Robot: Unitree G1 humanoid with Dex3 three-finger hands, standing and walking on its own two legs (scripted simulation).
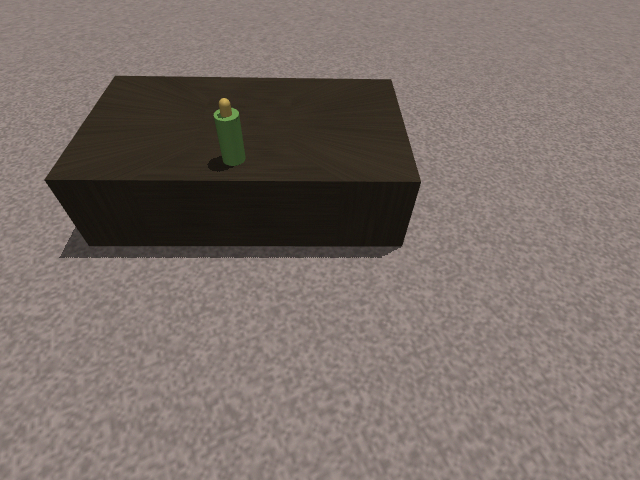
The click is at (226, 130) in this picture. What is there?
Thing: necked bottle
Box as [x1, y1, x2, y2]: [214, 98, 245, 165]
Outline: 222,98 219,100 219,108 214,112 214,119 223,161 229,165 236,165 241,163 245,158 239,116 237,110 230,107 229,101 225,98
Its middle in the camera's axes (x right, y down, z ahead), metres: -0.31 -0.36 +1.33
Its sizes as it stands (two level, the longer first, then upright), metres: 0.084 0.084 0.240
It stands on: a support 0.36 m high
